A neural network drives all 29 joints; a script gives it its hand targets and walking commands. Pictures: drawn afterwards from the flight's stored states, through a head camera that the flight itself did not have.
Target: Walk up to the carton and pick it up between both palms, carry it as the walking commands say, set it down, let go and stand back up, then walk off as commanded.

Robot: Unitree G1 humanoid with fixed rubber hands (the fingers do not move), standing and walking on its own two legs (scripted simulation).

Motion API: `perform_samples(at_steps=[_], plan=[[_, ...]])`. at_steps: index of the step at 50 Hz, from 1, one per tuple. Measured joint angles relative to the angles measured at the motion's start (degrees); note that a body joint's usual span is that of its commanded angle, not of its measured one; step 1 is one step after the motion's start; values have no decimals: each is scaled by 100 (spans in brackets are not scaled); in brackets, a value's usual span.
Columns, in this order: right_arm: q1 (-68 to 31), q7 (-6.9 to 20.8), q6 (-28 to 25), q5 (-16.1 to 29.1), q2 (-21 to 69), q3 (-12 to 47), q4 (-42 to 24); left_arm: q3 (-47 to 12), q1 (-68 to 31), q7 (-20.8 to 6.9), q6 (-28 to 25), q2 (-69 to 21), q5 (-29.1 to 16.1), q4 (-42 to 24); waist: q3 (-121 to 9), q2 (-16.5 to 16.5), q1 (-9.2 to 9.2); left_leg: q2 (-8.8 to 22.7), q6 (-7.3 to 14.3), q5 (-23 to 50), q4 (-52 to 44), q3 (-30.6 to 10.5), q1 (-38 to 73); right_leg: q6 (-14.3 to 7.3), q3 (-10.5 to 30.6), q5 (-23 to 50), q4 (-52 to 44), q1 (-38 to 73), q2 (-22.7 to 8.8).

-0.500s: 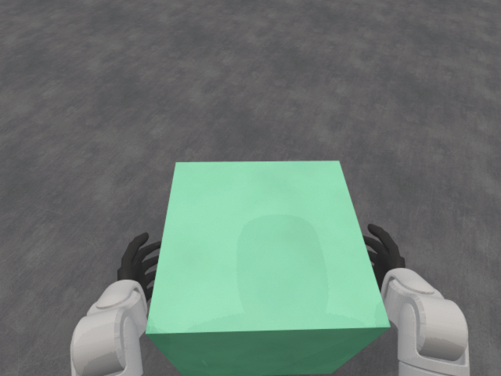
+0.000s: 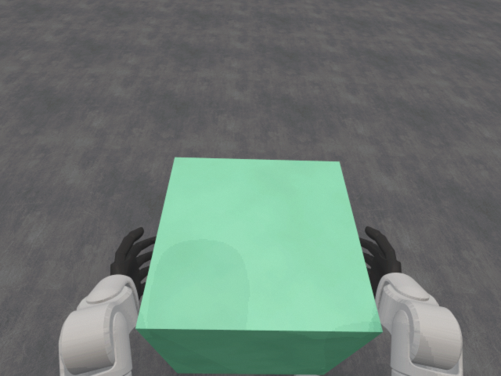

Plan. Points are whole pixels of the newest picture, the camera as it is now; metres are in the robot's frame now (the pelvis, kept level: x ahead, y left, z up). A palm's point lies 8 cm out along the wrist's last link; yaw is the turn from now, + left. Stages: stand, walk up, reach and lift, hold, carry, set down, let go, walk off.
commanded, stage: carry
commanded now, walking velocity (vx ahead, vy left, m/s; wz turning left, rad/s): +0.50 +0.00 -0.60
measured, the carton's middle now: (254, 273) +0.30 -0.01 -0.02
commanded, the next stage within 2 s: none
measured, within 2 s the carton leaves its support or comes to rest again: neither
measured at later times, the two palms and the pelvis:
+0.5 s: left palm (187, 146) +0.56 +0.11 +0.06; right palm (358, 160) +0.50 -0.24 +0.05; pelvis +0.30 -0.03 +0.00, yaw -11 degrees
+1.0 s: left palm (267, 68) +0.88 -0.09 +0.06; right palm (394, 109) +0.66 -0.38 +0.07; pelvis +0.57 -0.09 -0.01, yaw -33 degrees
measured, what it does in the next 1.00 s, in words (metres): walks ahead, turning right: right foot, then left foot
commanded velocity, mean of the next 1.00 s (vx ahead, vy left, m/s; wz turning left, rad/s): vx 0.50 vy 0.00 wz -0.60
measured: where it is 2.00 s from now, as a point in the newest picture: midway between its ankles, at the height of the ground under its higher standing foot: (282, 254)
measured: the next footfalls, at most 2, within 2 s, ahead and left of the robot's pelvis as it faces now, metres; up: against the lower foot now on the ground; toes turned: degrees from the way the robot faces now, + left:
right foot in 0.22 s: +0.27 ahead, -0.11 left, +0.00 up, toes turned -13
left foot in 0.60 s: +0.54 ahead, +0.06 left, +0.00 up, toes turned -7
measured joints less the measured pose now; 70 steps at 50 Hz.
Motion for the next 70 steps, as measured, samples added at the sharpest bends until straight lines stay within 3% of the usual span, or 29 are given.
perform_samples(at_steps=[7, 10, 11, 12, 14, 16, 22, 26, 29, 31, 34, 36, 43, 50, 53, 54, 56, 58, 60, 65, 69, 70], plan=[[-70, 31, -7, 135, -38, -114, -167, -8, -10, 10, -33, -144, 83, -236, 135, 84, -89, 192, -389, -732, -42, 437, 996, -237, -428, 862, -1450, -51, 105], [-44, 46, 9, 141, -64, -132, -191, -32, -45, 13, 2, -168, 110, -237, 130, 152, -84, 458, -611, -1376, 810, 389, 1110, -407, -611, 998, -2034, 459, 350], [-62, 52, -7, 148, -114, -151, -165, -52, -96, 19, -17, -198, 128, -172, 144, 190, -30, 647, -624, -1571, 1563, 253, 907, -501, -589, 927, -2019, 567, 432], [-145, 64, -32, 161, -212, -155, -52, -53, -145, 30, -81, -255, 175, -63, 202, 257, 71, 691, -616, -1720, 2540, -192, 522, -562, -575, 696, -1736, 520, 499], [-300, 82, -5, 182, -382, -126, 195, -45, -150, 79, -153, -336, 239, 114, 343, 298, 184, 363, -514, -1832, 4351, -1147, -417, -604, -503, 367, -1580, 613, 564], [-324, 92, 49, 201, -393, -106, 338, -38, 12, 143, -152, -361, 225, 118, 436, 293, 262, 111, -422, -1561, 4957, -1536, -1134, -541, -394, 370, -1899, 907, 625], [-55, 94, -111, 178, -63, -44, 75, 83, 432, 177, -220, -317, -30, -356, 526, 207, 430, -72, -343, -697, 3163, -1660, -2185, -463, 79, 412, -2935, 1803, 707], [58, 92, -195, 168, -5, -15, -213, 72, 490, 134, -320, -299, -104, -546, 436, 155, 422, -203, -287, 89, 1820, -1510, -2199, -292, 451, 159, -3157, 2306, 636], [38, 95, -153, 169, -26, -13, -316, 36, 473, 105, -316, -287, -72, -609, 287, 97, 363, -295, -268, 556, 840, -1219, -1763, -136, 764, -336, -2817, 2537, 577], [-85, 93, -141, 116, 6, 34, -201, 49, 402, 82, -282, -165, -39, -574, 141, -2, 313, -287, 13, 812, 714, -956, -1505, -84, 853, -828, -1705, 2233, 505], [-152, 36, -135, -41, 90, 93, 156, 38, 208, 52, -139, 116, -60, -189, -20, -119, 254, -221, 213, 285, 935, -533, -1188, -87, 614, -890, 573, 1259, 339], [-60, 10, -67, -98, 89, 85, 213, 14, 114, 42, -21, 139, -63, 19, -96, -101, 212, -190, 160, 187, 609, -322, -789, -47, 397, -616, 1086, 779, 181], [-104, -12, -8, 25, -24, -79, 71, -23, -143, 22, -10, -30, 59, 108, 41, 23, -50, -19, -5, -82, -169, 177, 323, -20, -25, 313, -130, -161, -116], [-178, 21, 33, 141, -86, -136, -35, -28, -100, 38, 10, -146, 138, -132, 151, 122, -100, 219, -447, -891, -19, 522, 1236, -281, -467, 972, -1450, 14, 93], [-177, 31, 48, 128, -121, -157, -36, -52, -161, 44, 20, -163, 151, -67, 149, 129, -49, 564, -638, -1507, 1322, 335, 1104, -469, -584, 1074, -2123, 639, 364], [-267, 41, 33, 139, -220, -168, 64, -48, -210, 56, -54, -233, 188, 49, 203, 219, 60, 674, -638, -1655, 2286, -57, 739, -533, -579, 799, -1890, 609, 451], [-482, 68, 34, 159, -397, -161, 342, -26, -271, 110, -158, -324, 254, 249, 405, 291, 170, 382, -546, -1828, 4141, -1049, -194, -581, -529, 446, -1628, 641, 511], [-531, 83, 57, 174, -412, -157, 487, -15, -177, 168, -168, -352, 254, 271, 574, 293, 210, 55, -394, -1630, 4868, -1515, -921, -494, -471, 456, -1880, 896, 527], [-461, 87, 41, 170, -288, -155, 434, 41, -2, 190, -168, -365, 185, 107, 702, 263, 253, -97, -305, -1321, 4434, -1625, -1369, -490, -383, 527, -2274, 1184, 549], [-227, 95, -156, 202, -32, -141, -85, 121, 232, 166, -274, -373, -12, -478, 898, 211, 332, -343, -178, -464, 2325, -1580, -1803, -398, -156, 613, -3003, 1769, 538], [-116, 106, -157, 194, -11, -106, -454, 76, 321, 93, -341, -380, -31, -734, 786, 243, 290, -470, -98, 949, 549, -1193, -1399, -245, -23, 240, -2822, 2047, 532], [-107, 111, -137, 182, -10, -91, -481, 65, 332, 82, -330, -364, -21, -759, 703, 250, 275, -456, 53, 1158, 326, -1084, -1212, -204, 15, 31, -2584, 2054, 546]])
